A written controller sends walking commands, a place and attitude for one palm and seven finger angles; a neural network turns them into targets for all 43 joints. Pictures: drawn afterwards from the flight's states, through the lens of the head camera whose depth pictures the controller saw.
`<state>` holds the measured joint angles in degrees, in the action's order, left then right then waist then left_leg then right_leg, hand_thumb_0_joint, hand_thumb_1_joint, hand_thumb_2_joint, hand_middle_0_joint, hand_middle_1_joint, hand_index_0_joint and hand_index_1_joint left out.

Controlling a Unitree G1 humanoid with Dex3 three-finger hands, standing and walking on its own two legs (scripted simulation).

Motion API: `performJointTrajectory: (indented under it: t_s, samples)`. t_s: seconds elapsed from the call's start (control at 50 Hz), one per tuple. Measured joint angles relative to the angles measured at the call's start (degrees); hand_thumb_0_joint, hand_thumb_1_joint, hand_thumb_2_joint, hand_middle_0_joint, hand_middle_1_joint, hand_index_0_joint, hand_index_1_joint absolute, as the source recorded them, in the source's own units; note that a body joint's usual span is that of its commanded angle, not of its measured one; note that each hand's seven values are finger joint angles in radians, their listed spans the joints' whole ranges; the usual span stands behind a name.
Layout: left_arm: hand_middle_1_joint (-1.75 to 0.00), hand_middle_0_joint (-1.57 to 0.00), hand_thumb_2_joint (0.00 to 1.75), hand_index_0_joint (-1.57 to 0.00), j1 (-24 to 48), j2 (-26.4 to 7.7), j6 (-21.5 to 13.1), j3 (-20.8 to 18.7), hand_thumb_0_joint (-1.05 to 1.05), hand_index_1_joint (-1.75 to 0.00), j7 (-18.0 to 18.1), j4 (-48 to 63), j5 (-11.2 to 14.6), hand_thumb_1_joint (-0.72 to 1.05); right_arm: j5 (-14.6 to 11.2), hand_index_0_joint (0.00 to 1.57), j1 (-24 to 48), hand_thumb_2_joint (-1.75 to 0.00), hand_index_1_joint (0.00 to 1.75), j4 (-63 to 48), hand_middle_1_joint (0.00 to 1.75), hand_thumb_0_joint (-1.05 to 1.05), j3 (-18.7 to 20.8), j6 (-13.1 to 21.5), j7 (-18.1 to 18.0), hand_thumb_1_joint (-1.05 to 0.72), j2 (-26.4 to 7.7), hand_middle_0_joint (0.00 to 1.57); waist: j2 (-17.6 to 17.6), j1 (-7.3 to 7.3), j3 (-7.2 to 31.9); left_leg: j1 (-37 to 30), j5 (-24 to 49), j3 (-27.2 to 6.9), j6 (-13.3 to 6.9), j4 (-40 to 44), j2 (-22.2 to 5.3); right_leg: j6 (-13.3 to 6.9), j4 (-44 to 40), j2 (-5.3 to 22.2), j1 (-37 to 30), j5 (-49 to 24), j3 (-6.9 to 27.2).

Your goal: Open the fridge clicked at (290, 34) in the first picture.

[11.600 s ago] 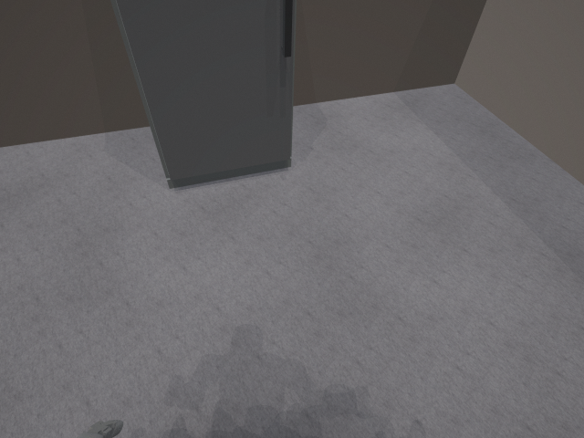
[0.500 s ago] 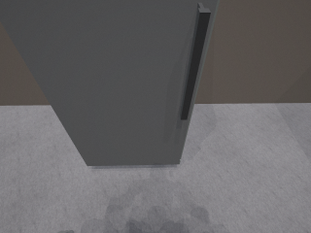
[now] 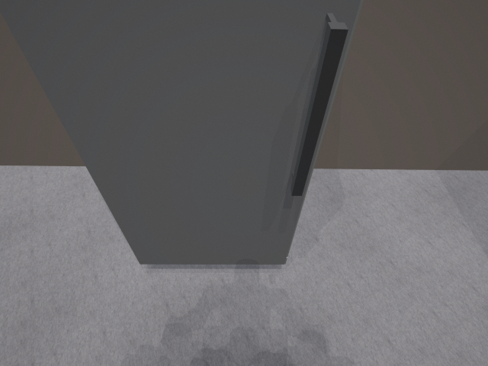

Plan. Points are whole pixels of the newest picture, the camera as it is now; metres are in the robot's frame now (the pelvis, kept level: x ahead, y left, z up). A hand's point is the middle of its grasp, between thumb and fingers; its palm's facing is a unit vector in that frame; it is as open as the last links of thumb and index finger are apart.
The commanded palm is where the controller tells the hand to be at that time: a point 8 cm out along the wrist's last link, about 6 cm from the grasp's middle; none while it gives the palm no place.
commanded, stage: shuffle to correct the standing spot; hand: right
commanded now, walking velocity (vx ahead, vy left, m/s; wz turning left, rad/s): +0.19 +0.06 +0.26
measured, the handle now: (309, 122) +0.58 -0.10 +0.08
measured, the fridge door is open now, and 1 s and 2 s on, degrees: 0 0 0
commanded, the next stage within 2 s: come to a stop and stand still in 0.38 s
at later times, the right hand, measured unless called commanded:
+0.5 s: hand out of the picture +0.01 -0.16 -0.20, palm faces +0.02 +0.99 -0.12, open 7.4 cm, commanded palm none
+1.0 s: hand (335, 336) +0.23 -0.18 -0.20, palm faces -0.01 +0.98 -0.21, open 7.4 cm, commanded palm none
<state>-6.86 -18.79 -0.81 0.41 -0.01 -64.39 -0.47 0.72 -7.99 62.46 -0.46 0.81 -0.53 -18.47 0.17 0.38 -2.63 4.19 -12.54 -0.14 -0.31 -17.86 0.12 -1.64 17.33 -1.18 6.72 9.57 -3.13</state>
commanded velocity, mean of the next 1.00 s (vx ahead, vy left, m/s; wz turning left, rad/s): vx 0.02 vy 0.02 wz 0.03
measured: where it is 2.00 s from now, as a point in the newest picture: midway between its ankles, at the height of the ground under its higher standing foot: outside the picture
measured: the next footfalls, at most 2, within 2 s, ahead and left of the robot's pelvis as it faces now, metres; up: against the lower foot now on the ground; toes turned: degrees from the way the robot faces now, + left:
right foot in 0.46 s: +0.14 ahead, -0.10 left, +0.00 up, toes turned -2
left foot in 0.78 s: +0.18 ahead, +0.11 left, +0.00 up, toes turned +6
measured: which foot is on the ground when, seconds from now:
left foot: down 0.00-0.46, up 0.48-0.76, down 0.78-1.00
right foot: down 0.00-0.30, up 0.32-0.44, down 0.46-1.00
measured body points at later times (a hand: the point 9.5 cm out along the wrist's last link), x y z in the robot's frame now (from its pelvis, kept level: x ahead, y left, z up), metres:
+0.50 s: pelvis +0.08 -0.01 -0.03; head +0.10 -0.03 +0.42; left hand +0.07 +0.22 -0.17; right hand +0.01 -0.22 -0.19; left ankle -0.03 +0.11 -0.73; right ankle +0.08 -0.10 -0.75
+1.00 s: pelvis +0.12 +0.00 -0.03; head +0.17 -0.01 +0.42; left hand +0.15 +0.24 -0.18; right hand +0.23 -0.23 -0.18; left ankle +0.18 +0.14 -0.75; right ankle +0.09 -0.10 -0.74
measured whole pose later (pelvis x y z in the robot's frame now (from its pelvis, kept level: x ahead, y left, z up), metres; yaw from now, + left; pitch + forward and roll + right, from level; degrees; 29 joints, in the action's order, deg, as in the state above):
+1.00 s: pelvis +0.12 +0.00 -0.03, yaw +1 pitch -1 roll +1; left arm -11.8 -9.5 1.1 -4.0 1.7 -58.1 -0.6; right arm 2.0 -5.5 54.3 3.2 -1.5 -2.3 -9.8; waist -0.6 1.4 -7.0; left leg 22.4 -12.2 4.9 1.0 -35.5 -4.3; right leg 1.5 44.0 1.5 17.6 25.7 -3.7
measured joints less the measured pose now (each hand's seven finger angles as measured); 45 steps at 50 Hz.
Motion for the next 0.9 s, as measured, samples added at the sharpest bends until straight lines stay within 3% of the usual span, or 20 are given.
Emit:
performJointTrajectory:
  t_s: [0.12,0.26,0.4,0.44,0.48,0.54,0.58,0.66,0.76,0.78,0.84,0.9]
  samples:
    - [-0.30,-0.20,0.90,-0.20,-0.9,1.6,0.5,0.3,0.00,-0.30,0.3,0.0,-0.4,0.91,0.0,0.20,-2.1,-0.89,0.30,0.5,0.30,0.00,0.0,-0.9,-0.4,-0.90,1.6,0.20,0.0,-0.49,1.1,0.9,-1.6,-1.0,-0.3,-2.5,0.5,0.4,2.2,0.6,0.3,1.8,-1.0]
    - [-0.30,-0.20,0.90,-0.20,-5.6,5.5,0.4,0.2,0.00,-0.30,0.1,0.1,-0.5,0.91,0.4,0.20,-7.9,-0.89,0.30,0.9,0.30,0.00,0.2,-1.2,0.5,-0.91,6.1,0.20,0.3,-0.46,2.1,2.3,-6.5,-2.3,-1.1,-8.6,1.6,0.9,9.1,1.9,1.7,7.6,-2.2]
    - [-0.30,-0.20,0.90,-0.20,-9.6,8.7,0.6,-0.7,0.00,-0.30,0.4,-0.8,-0.3,0.91,0.6,0.20,-13.6,-0.89,0.30,1.2,0.30,0.00,1.5,0.8,-0.4,-0.90,10.2,0.21,0.2,-1.22,1.0,-0.6,-9.3,-0.7,-1.6,-8.4,2.7,1.5,25.2,3.9,8.9,17.5,-2.3]
    - [-0.30,-0.20,0.90,-0.20,-9.9,9.5,0.0,-1.1,0.00,-0.30,0.5,0.0,-0.2,0.91,0.6,0.20,-15.4,-0.89,0.30,1.6,0.30,0.00,1.9,0.7,-0.5,-0.90,10.7,0.21,-1.0,-1.31,0.3,-0.9,-10.9,-1.1,-1.0,-9.7,1.9,1.2,21.4,3.8,9.2,15.2,-3.0]
    - [-0.30,-0.20,0.90,-0.20,-10.1,10.0,-1.6,-1.5,0.00,-0.30,0.8,1.2,-0.6,0.91,0.2,0.20,-16.7,-0.89,0.30,2.3,0.30,0.00,2.1,0.0,-0.3,-0.90,11.2,0.21,-2.0,-1.14,-0.3,2.3,-13.4,-1.3,-0.9,-18.4,1.2,0.0,18.6,3.5,8.3,9.9,-4.1]
    - [-0.30,-0.20,0.90,-0.20,-11.2,10.9,-2.6,-1.5,0.00,-0.30,1.5,2.5,-0.9,0.91,0.5,0.20,-16.1,-0.89,0.30,3.2,0.30,0.00,2.4,-1.6,-0.2,-0.91,11.2,0.21,-2.6,-0.17,-0.8,11.5,-15.8,0.3,-1.2,-38.6,0.3,-1.0,17.9,3.2,6.0,11.5,-5.8]
    - [-0.30,-0.20,0.90,-0.20,-12.5,11.8,-2.7,-1.1,0.00,-0.30,2.0,2.4,-0.9,0.91,0.5,0.20,-14.1,-0.89,0.30,2.4,0.30,0.01,2.7,-2.1,-0.3,-0.91,10.6,0.21,-2.6,0.41,-1.1,16.2,-13.8,1.9,-0.3,-42.8,-0.8,-0.6,14.5,3.0,3.9,10.6,-5.5]
    - [-0.30,-0.20,0.90,-0.20,-13.9,13.3,-1.6,-0.2,0.00,-0.30,2.6,0.6,-0.6,0.91,0.2,0.20,-8.7,-0.89,0.30,-1.0,0.30,0.01,2.9,-1.9,-0.5,-0.91,9.9,0.20,-1.5,0.47,-2.3,18.6,-7.7,3.3,1.2,-30.7,-2.9,-0.3,9.4,3.1,1.0,8.4,-3.7]
    - [-0.30,-0.21,0.90,-0.20,-13.5,14.3,0.2,-1.4,0.00,-0.30,2.5,0.3,-0.6,0.90,0.5,0.20,-3.9,-0.89,0.30,-4.4,0.30,0.01,3.7,-1.7,-0.8,-0.93,7.8,0.20,-0.9,0.72,-4.0,16.2,2.0,4.4,1.1,-16.9,-3.4,1.1,12.0,3.7,0.3,11.0,-2.8]
    - [-0.30,-0.21,0.90,-0.20,-13.5,14.4,0.5,-1.8,0.00,-0.30,2.4,0.6,-0.6,0.90,0.6,0.20,-3.6,-0.89,0.30,-5.1,0.30,0.01,3.9,-1.4,-0.8,-0.93,7.2,0.20,-1.3,0.73,-3.9,15.4,6.5,4.4,0.8,-15.1,-3.7,1.5,13.8,3.5,0.8,12.2,-2.9]
    - [-0.30,-0.21,0.90,-0.20,-11.6,13.1,1.7,-3.2,0.00,-0.30,2.2,2.0,-0.1,0.90,0.8,0.20,-1.6,-0.89,0.30,-5.9,0.30,0.01,4.0,-0.7,-1.3,-0.92,7.2,0.20,0.2,1.45,-4.2,16.0,-0.4,5.3,0.4,-17.2,-3.5,2.1,24.3,3.9,5.9,17.6,-1.3]
    - [-0.30,-0.21,0.90,-0.20,-8.2,11.3,2.7,-4.2,0.00,-0.30,2.2,3.4,0.1,0.90,1.1,0.20,0.7,-0.89,0.30,-6.9,0.30,0.00,3.9,-1.1,-1.8,-0.92,8.0,0.20,0.8,1.41,-5.0,16.8,-1.0,5.6,0.6,-17.6,-3.5,2.4,35.5,2.8,11.3,22.6,0.6]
